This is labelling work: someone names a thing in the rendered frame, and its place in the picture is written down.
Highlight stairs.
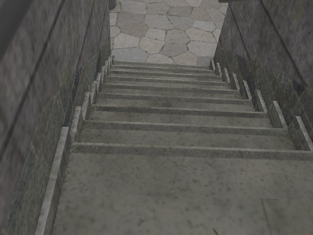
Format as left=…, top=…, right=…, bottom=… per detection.
left=78, top=60, right=296, bottom=151

